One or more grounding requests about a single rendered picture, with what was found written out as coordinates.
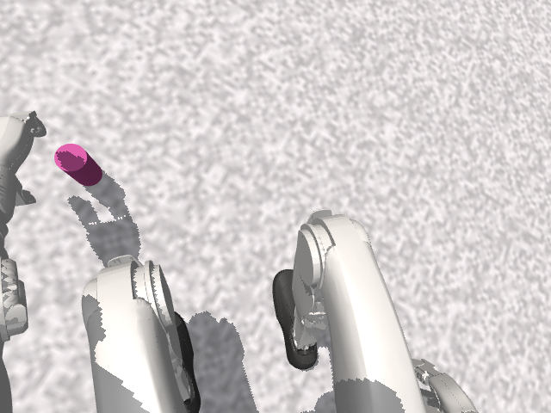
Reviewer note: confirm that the left robot foot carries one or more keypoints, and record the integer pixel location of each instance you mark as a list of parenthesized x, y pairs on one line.
[(192, 404)]

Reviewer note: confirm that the left robot arm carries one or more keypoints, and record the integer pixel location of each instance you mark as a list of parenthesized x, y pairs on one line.
[(13, 304)]

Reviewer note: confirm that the can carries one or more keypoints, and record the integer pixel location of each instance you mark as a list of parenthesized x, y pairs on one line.
[(77, 163)]

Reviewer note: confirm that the right robot foot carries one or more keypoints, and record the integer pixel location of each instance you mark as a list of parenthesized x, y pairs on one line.
[(284, 310)]

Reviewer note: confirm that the left robot hand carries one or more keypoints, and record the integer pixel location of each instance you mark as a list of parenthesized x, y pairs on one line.
[(17, 132)]

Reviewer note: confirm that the right robot hand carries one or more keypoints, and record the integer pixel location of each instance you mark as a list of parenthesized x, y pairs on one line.
[(445, 396)]

